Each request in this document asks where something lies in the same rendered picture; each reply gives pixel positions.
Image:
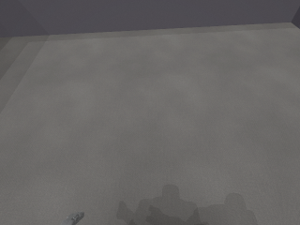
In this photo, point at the left robot hand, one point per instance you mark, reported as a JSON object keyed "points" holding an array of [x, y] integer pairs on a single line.
{"points": [[73, 218]]}

